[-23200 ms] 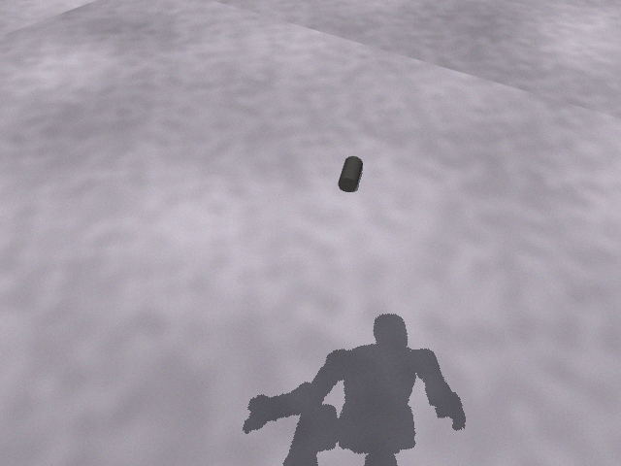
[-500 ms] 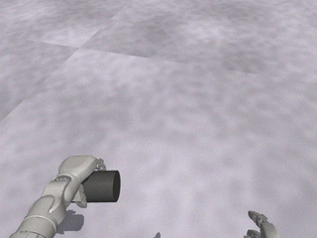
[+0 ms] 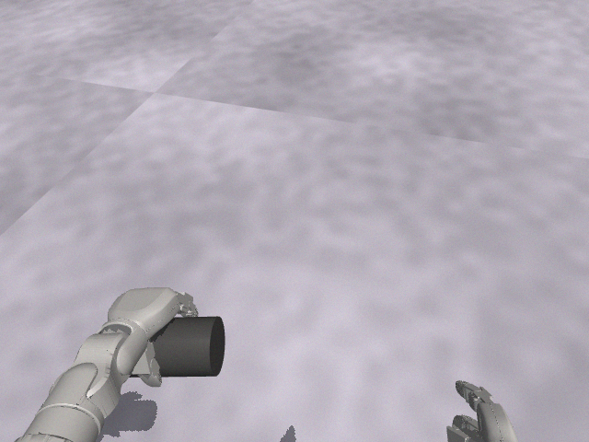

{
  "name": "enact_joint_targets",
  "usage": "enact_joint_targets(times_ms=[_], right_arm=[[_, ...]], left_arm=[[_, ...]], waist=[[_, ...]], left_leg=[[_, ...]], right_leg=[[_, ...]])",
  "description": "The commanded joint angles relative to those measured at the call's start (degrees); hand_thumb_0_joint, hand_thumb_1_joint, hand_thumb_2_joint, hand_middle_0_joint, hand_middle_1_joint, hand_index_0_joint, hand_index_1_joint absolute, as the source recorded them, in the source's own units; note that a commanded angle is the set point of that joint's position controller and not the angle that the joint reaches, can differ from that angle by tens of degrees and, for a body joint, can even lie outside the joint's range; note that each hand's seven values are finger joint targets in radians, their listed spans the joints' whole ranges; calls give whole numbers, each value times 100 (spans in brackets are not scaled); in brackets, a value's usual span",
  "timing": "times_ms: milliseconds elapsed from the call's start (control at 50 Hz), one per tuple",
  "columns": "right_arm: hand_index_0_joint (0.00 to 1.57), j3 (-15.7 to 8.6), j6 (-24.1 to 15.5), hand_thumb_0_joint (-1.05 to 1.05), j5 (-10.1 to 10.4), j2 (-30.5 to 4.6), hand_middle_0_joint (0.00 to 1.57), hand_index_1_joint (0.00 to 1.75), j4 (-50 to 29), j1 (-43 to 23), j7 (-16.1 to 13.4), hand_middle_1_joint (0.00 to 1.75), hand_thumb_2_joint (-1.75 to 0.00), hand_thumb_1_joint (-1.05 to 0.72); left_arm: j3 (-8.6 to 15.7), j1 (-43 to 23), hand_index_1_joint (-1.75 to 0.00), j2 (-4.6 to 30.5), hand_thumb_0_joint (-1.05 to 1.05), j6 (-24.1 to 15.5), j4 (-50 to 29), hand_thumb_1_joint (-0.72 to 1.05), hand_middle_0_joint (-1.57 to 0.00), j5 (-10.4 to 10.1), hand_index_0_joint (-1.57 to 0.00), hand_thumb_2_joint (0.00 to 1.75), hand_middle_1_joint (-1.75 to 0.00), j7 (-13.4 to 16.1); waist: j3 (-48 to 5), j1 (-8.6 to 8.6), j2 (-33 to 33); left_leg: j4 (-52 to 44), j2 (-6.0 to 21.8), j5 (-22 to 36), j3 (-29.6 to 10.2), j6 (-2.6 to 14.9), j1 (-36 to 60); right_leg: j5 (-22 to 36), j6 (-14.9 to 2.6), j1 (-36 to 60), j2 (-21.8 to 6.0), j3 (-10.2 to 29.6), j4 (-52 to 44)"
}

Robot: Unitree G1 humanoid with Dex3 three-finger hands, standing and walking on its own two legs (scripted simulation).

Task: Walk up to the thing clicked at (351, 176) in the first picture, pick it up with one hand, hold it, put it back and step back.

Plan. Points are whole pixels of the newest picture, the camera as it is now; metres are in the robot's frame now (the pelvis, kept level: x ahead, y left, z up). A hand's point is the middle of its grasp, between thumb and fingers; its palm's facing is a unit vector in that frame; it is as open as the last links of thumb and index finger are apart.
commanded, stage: hold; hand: left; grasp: from above
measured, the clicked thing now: (167, 346) +0.28 +0.21 -0.07
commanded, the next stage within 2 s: crouch in 0.28 s
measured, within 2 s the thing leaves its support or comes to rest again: neither
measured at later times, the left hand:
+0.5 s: hand (155, 329) +0.30 +0.23 -0.04, palm faces -0.49 -0.05 -0.87, open 10.9 cm
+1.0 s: hand (186, 349) +0.34 +0.24 -0.22, palm faces -0.43 +0.08 -0.90, open 10.8 cm
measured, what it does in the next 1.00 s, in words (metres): lowers itself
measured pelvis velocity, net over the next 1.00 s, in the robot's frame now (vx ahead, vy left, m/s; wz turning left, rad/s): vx -0.03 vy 0.01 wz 0.02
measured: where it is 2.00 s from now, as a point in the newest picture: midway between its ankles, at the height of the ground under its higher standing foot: outside the picture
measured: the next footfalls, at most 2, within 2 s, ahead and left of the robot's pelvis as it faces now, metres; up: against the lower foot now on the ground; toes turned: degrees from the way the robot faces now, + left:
none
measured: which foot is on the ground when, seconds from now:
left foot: down 0.00-1.00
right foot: down 0.00-1.00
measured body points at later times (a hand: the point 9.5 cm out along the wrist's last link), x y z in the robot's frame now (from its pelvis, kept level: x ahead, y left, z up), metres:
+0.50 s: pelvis +0.01 +0.00 +0.00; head +0.03 -0.02 +0.45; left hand +0.32 +0.23 +0.01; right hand +0.16 -0.26 -0.12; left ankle +0.01 +0.13 -0.73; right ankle +0.04 -0.14 -0.73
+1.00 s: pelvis -0.03 +0.01 -0.11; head +0.10 +0.02 +0.32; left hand +0.35 +0.23 -0.17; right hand +0.05 -0.29 -0.23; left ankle +0.01 +0.13 -0.73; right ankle +0.04 -0.14 -0.73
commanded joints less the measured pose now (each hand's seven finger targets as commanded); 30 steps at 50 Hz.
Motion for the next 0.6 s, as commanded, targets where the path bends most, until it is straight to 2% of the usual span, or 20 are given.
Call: enact_joint_targets(times_ms=[0, 40, 80, 120, 140, 160, 220, 260, 300, 320, 340, 360, 380, 420, 440, 500, 520, 580], right_arm=[[20, -222, -235, 0, -20, -713, 20, 30, -802, -518, -27, 30, -90, -90], [20, -219, -227, 0, -28, -700, 20, 30, -791, -521, -38, 30, -90, -90], [20, -202, -215, 0, -26, -673, 20, 30, -728, -468, -36, 30, -90, -90], [20, -211, -205, 0, -15, -697, 20, 30, -699, -457, -39, 30, -90, -90], [20, -214, -201, 0, -18, -692, 20, 30, -712, -453, -39, 30, -90, -90], [20, -241, -193, 0, -22, -722, 20, 30, -697, -429, -34, 30, -90, -90], [20, -268, -165, 0, -32, -719, 20, 30, -705, -440, -18, 30, -90, -90], [20, -257, -159, 0, -30, -718, 20, 30, -681, -404, -19, 30, -90, -90], [20, -261, -151, 0, -21, -700, 20, 30, -700, -411, -7, 30, -90, -90], [20, -290, -141, 0, -11, -736, 20, 30, -708, -375, -5, 30, -90, -90], [20, -288, -126, 0, -22, -741, 20, 30, -681, -378, 0, 30, -90, -90], [20, -298, -115, 0, -27, -737, 20, 30, -709, -371, 5, 30, -90, -89], [20, -294, -104, 0, -24, -749, 20, 30, -699, -360, 6, 30, -89, -86], [20, -286, -88, 0, -21, -727, 20, 30, -711, -352, 18, 30, -90, -89], [20, -301, -73, 0, -19, -738, 20, 30, -717, -345, 23, 30, -90, -89], [20, -307, -25, 0, -38, -723, 20, 30, -700, -286, 38, 30, -90, -89], [20, -316, -13, 0, -45, -728, 20, 30, -697, -244, 54, 30, -90, -89], [20, -336, 25, 0, -100, -726, 20, 30, -597, -139, 86, 30, -90, -89]], left_arm=[[753, -2205, -52, 1340, 0, -84, -1488, 85, -126, -42, -122, 84, -48, 282], [932, -2346, -53, 1573, 0, -107, -1664, 83, -123, -44, -120, 82, -49, 317], [803, -2352, -53, 1388, 0, -95, -1433, 84, -126, -40, -121, 85, -49, 347], [870, -2163, -53, 1403, 0, -70, -1113, 84, -124, -7, -121, 82, -49, 395], [788, -2238, -53, 1337, 0, -90, -1161, 84, -123, -21, -121, 81, -50, 396], [864, -2263, -53, 1429, 0, -96, -1182, 86, -124, -23, -121, 83, -50, 411], [835, -2310, -55, 1439, 0, -92, -1335, 84, -122, 26, -119, 84, -51, 395], [814, -2338, -54, 1436, 0, -79, -1150, 83, -123, 42, -120, 85, -50, 406], [695, -2249, -54, 1275, 0, -72, -1130, 84, -124, -18, -121, 85, -49, 389], [822, -2143, -54, 1367, 0, -68, -1107, 84, -123, -30, -120, 85, -50, 390], [799, -2025, -55, 1333, 0, -49, -965, 83, -122, -25, -119, 85, -52, 388], [789, -2160, -55, 1357, 0, -57, -1132, 89, -116, -17, -120, 77, -59, 381], [834, -2280, -50, 1420, 0, -57, -1102, 81, -108, 4, -112, 74, -53, 398], [716, -1914, -52, 1235, 0, -61, -820, 79, -119, 38, -116, 80, -49, 398], [761, -1792, -53, 1236, 0, -82, -791, 79, -120, 26, -116, 83, -49, 412], [739, -1909, -55, 1179, 0, -180, -684, 77, -119, 141, -115, 86, -50, 537], [729, -1711, -53, 1107, 0, -218, -502, 79, -121, 177, -117, 84, -49, 597], [800, -1987, -52, 1152, 0, -394, -199, 77, -121, 380, -116, 84, -47, 925]], waist=[[-1654, -14, -66], [-1837, 52, 77], [-1734, -24, -11], [-1562, -29, -188], [-1560, -55, -185], [-1645, -34, -86], [-1868, 27, 72], [-1749, -17, -85], [-1675, -33, -92], [-1770, 4, -61], [-1690, 7, -72], [-1759, -3, -39], [-1723, -16, -46], [-1525, -37, -179], [-1539, -35, -240], [-1501, -94, -316], [-1398, -95, -465], [-1450, -162, -370]], left_leg=[[-508, -187, 850, -45, 88, 681], [-470, -210, 956, -30, 90, 726], [-472, -208, 979, -18, 97, 701], [-477, -202, 969, -21, 110, 609], [-473, -204, 964, -21, 113, 599], [-470, -201, 1030, -22, 95, 650], [-449, -190, 1321, -42, 58, 819], [-427, -201, 1267, -47, 85, 717], [-459, -205, 1254, -42, 85, 712], [-466, -185, 1325, -44, 71, 768], [-467, -166, 1429, -67, 51, 731], [-461, -163, 1450, -67, 53, 772], [-457, -169, 1442, -59, 54, 748], [-448, -186, 1366, -51, 75, 642], [-426, -190, 1375, -50, 83, 612], [-340, -207, 1381, -48, 89, 520], [-293, -216, 1311, -53, 94, 392], [-22, -223, 1254, -42, 72, 135]], right_leg=[[411, -207, 504, 284, -173, -494], [506, -198, 592, 274, -172, -504], [571, -193, 536, 280, -168, -498], [561, -185, 532, 279, -186, -524], [576, -182, 504, 276, -185, -512], [625, -195, 528, 276, -184, -488], [838, -215, 582, 282, -214, -449], [826, -190, 618, 272, -205, -489], [838, -196, 616, 263, -207, -502], [873, -212, 658, 275, -218, -482], [926, -217, 622, 283, -237, -458], [963, -215, 641, 280, -244, -462], [962, -212, 623, 281, -239, -470], [916, -205, 609, 263, -228, -490], [934, -199, 633, 260, -227, -478], [966, -188, 478, 242, -225, -412], [904, -185, 462, 237, -228, -385], [870, -197, 78, 213, -226, -125]])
